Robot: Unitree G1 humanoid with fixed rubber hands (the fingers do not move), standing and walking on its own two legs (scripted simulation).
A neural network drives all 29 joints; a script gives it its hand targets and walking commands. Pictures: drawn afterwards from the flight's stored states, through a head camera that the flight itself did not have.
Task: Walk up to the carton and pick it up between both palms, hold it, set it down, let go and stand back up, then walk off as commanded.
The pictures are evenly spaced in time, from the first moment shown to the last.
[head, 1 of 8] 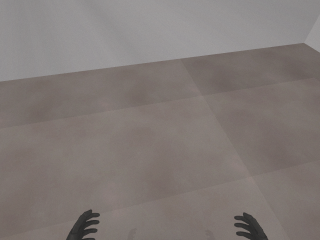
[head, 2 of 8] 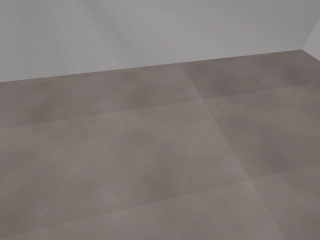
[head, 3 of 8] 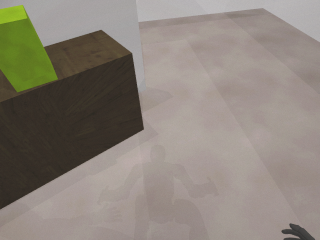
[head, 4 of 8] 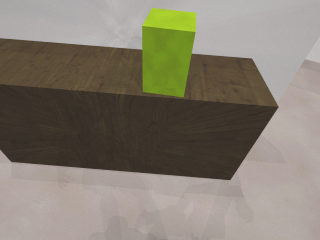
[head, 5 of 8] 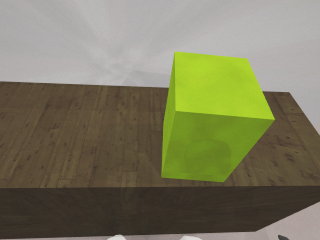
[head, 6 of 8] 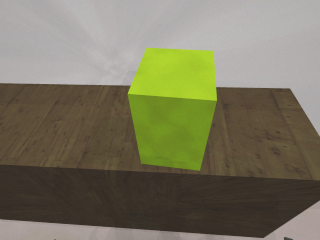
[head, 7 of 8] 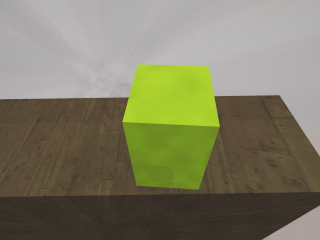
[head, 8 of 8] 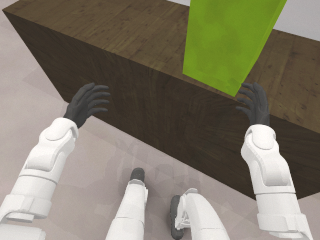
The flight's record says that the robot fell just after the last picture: yes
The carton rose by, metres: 0.00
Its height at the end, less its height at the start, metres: +0.00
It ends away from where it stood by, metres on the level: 0.00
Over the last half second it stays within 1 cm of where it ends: yes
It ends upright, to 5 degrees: yes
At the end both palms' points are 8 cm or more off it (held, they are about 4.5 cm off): yes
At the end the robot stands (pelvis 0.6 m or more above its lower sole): yes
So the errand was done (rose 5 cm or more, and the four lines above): no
